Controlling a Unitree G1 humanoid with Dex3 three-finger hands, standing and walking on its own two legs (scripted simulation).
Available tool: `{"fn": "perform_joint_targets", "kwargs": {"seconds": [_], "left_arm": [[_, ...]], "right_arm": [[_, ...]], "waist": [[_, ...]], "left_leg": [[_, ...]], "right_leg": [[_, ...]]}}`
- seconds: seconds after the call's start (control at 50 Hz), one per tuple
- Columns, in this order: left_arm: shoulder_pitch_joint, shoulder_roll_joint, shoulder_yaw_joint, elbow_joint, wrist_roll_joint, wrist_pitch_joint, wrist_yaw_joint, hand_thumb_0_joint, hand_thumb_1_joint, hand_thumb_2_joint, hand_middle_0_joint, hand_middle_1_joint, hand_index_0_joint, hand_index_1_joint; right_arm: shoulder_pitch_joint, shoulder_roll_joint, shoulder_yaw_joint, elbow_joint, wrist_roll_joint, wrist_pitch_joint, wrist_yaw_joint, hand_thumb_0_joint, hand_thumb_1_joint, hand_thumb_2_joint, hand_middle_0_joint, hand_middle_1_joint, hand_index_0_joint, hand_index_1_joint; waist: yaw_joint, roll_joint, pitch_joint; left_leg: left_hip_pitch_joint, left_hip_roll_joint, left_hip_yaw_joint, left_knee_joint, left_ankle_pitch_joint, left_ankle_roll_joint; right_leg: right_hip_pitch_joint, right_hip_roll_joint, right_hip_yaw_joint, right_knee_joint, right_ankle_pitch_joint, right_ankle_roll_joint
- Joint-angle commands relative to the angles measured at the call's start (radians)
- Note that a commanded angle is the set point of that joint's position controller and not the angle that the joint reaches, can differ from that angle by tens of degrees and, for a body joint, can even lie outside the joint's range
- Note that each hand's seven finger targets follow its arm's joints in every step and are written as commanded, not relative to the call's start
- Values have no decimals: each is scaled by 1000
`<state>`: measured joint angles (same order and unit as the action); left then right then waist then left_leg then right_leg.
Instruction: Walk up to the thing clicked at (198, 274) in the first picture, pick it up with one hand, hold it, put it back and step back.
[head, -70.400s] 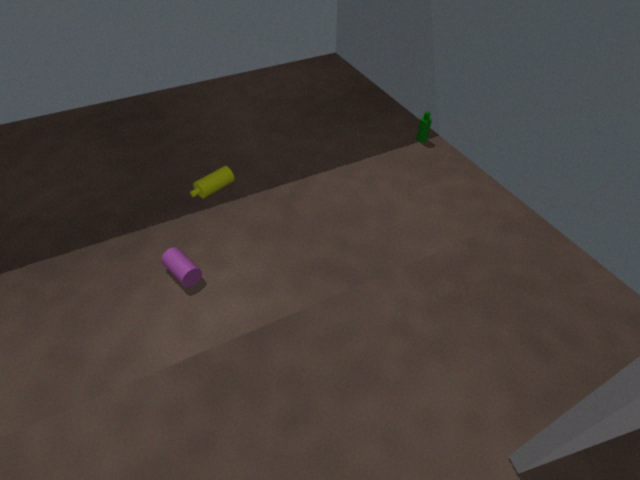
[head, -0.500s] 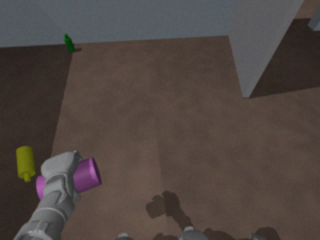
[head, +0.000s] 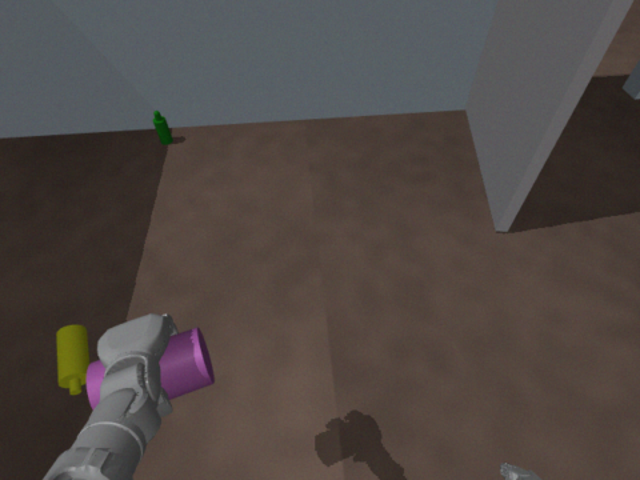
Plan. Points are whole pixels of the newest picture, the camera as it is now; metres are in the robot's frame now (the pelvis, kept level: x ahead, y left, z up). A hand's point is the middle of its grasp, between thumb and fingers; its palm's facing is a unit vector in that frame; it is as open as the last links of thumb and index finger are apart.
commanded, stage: hold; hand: left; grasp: from above
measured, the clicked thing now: (154, 372) +0.32 +0.23 -0.09
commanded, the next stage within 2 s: crouch in 1.70 s
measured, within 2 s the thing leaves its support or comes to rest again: neither
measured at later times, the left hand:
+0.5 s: hand (143, 384) +0.29 +0.22 -0.04, palm faces -0.41 -0.15 -0.90, open 11.0 cm
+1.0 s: hand (138, 390) +0.27 +0.22 -0.02, palm faces -0.39 -0.15 -0.91, open 11.0 cm
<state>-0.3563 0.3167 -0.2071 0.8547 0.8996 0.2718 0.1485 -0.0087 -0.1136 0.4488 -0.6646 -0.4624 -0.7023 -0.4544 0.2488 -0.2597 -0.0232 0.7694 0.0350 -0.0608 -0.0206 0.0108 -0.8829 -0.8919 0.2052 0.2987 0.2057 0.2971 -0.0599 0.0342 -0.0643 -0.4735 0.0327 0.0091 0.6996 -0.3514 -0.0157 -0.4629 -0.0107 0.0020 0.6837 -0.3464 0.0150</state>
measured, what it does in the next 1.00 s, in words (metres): stands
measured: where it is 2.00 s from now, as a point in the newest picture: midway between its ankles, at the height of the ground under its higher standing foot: outside the picture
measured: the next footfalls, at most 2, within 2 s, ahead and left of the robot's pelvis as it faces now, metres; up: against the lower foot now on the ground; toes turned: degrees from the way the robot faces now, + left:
none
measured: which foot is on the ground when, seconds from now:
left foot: down 0.00-1.00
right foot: down 0.00-1.00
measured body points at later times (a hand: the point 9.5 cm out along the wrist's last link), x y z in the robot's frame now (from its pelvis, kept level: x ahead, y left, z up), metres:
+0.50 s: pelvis -0.02 +0.00 +0.01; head -0.01 -0.02 +0.46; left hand +0.31 +0.23 +0.01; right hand +0.10 -0.26 -0.11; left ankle +0.00 +0.13 -0.72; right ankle +0.00 -0.13 -0.72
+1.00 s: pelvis -0.03 +0.00 +0.01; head -0.03 -0.02 +0.46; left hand +0.29 +0.22 +0.03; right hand +0.11 -0.25 -0.10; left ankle +0.00 +0.13 -0.72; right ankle +0.00 -0.13 -0.72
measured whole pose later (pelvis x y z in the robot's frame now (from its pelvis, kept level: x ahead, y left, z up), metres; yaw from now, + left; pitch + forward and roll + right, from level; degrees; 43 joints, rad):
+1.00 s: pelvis -0.03 +0.00 +0.01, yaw +0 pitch +0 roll +0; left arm -0.32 0.31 -0.26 0.73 0.90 0.31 0.04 -0.02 -0.16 0.52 -0.65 -0.56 -0.68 -0.56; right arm 0.19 -0.26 0.00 0.74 0.04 -0.05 -0.02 0.01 -0.89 -0.90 0.20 0.30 0.20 0.30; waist -0.02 0.05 -0.01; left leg -0.31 0.03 0.01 0.55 -0.24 -0.02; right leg -0.31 -0.01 0.01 0.55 -0.24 0.01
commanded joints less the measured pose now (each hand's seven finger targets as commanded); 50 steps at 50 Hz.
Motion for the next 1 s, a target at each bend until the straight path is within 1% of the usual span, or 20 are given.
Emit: {"fn": "perform_joint_targets", "kwargs": {"seconds": [0.0,0.06,0.08,0.1,0.14,0.16,0.28,0.3,0.32,0.34,0.38,0.4,0.44,0.48,0.54,0.58,0.8,0.86,0.92,0.98], "left_arm": [[-362,196,58,-192,25,4,31,0,763,818,-1127,-622,-1110,-638],[-361,194,57,-196,28,5,17,0,762,848,-1132,-636,-1112,-656],[-360,201,58,-203,30,6,15,0,783,847,-1141,-645,-1124,-663],[-351,213,70,-199,32,6,16,0,783,849,-1146,-637,-1126,-657],[-364,198,59,-217,35,6,15,0,779,873,-1148,-646,-1125,-669],[-365,196,59,-215,39,8,14,0,782,865,-1143,-655,-1124,-674],[-408,218,67,-293,42,11,14,0,791,887,-1157,-651,-1133,-676],[-360,207,64,-251,48,16,12,0,780,897,-1157,-643,-1128,-672],[-396,214,66,-305,43,14,12,0,786,894,-1150,-661,-1126,-685],[-371,205,63,-270,49,20,12,0,786,898,-1149,-661,-1125,-685],[-391,202,55,-284,44,21,6,0,804,905,-1163,-660,-1138,-685],[-393,212,62,-298,41,20,4,0,807,903,-1158,-671,-1137,-693],[-378,188,46,-269,39,24,-5,0,793,899,-1140,-693,-1122,-711],[-400,212,58,-306,36,22,-7,0,819,891,-1146,-710,-1135,-721],[-380,189,39,-285,26,22,-20,0,821,902,-1156,-713,-1142,-726],[-372,205,51,-284,32,19,-24,0,793,891,-1122,-739,-1115,-746],[-405,222,53,-343,37,27,-31,0,797,953,-1131,-768,-1119,-780],[-416,229,55,-372,30,30,-35,0,804,956,-1138,-769,-1126,-781],[-400,217,43,-357,29,40,-51,0,804,937,-1133,-773,-1125,-780],[-389,226,49,-372,24,47,-71,0,798,970,-1128,-788,-1117,-799]], "right_arm": [[6,-143,-51,-100,0,-36,-4,0,-877,-891,201,300,200,300],[6,-144,-53,-110,-3,-32,3,0,-877,-891,201,300,200,300],[-3,-142,-51,-115,-1,-30,4,0,-878,-892,201,300,200,300],[-4,-146,-53,-120,-2,-29,5,0,-876,-892,201,300,200,300],[-17,-139,-50,-129,1,-24,6,0,-878,-892,200,300,200,300],[-12,-142,-50,-128,-2,-24,7,0,-877,-892,200,300,200,299],[-43,-139,-47,-145,1,-18,6,0,-880,-893,200,300,200,299],[-45,-135,-44,-138,1,-18,6,0,-881,-894,200,300,200,300],[-47,-134,-45,-144,1,-18,6,0,-881,-894,200,300,200,300],[-51,-136,-44,-141,1,-16,5,0,-879,-893,200,299,200,299],[-58,-136,-43,-142,1,-18,4,0,-878,-893,200,299,200,299],[-65,-138,-44,-141,3,-18,3,0,-879,-893,200,300,200,300],[-68,-134,-40,-142,2,-19,3,0,-880,-893,200,299,200,299],[-79,-134,-40,-143,2,-22,2,0,-877,-892,200,299,200,299],[-100,-134,-33,-153,4,-26,0,0,-880,-894,200,300,200,300],[-105,-131,-31,-153,5,-30,-1,0,-881,-894,200,300,200,300],[-132,-125,-21,-156,6,-38,-7,0,-884,-895,200,299,200,299],[-152,-121,-18,-164,8,-42,-11,0,-885,-896,200,300,200,300],[-155,-120,-13,-163,9,-43,-12,0,-887,-897,200,300,200,300],[-159,-117,-14,-163,9,-43,-14,0,-887,-897,200,300,200,299]], "waist": [[4,7,-299],[8,5,-300],[18,6,-287],[18,0,-287],[22,5,-278],[12,2,-274],[26,18,-283],[25,-3,-269],[31,21,-292],[21,11,-274],[19,18,-257],[30,18,-268],[19,-18,-234],[35,20,-238],[26,-16,-196],[33,-5,-199],[41,0,-229],[50,19,-219],[42,-8,-207],[55,-9,-229]], "left_leg": [[212,-40,7,-84,401,10],[224,-39,7,-95,433,12],[217,-41,11,-102,419,13],[218,-42,9,-109,407,11],[222,-44,12,-120,392,14],[224,-44,12,-124,387,14],[248,-45,13,-153,334,17],[242,-44,10,-156,336,18],[253,-46,14,-158,335,18],[252,-46,13,-164,328,17],[257,-39,8,-175,303,16],[263,-40,9,-179,295,15],[245,-41,7,-184,272,20],[248,-41,11,-196,247,17],[241,-41,11,-212,194,20],[235,-43,10,-218,168,20],[264,-41,8,-227,188,19],[268,-41,9,-238,155,15],[261,-46,16,-238,168,23],[274,-46,17,-235,205,23]], "right_leg": [[143,37,-13,-96,373,-15],[159,37,-14,-105,403,-14],[174,36,-13,-112,397,-13],[182,36,-13,-116,385,-15],[179,33,-8,-127,381,-13],[182,35,-9,-132,375,-14],[200,33,-5,-160,327,-14],[201,33,-5,-160,328,-13],[211,31,-2,-164,328,-14],[198,32,-2,-166,322,-14],[191,35,-7,-175,290,-17],[197,34,-7,-179,279,-17],[192,34,-4,-190,261,-14],[190,33,-4,-199,234,-18],[184,32,-6,-217,184,-15],[189,29,-1,-222,157,-16],[212,29,2,-229,170,-14],[205,29,0,-241,131,-17],[219,26,3,-247,150,-11],[238,27,-2,-242,182,-10]]}}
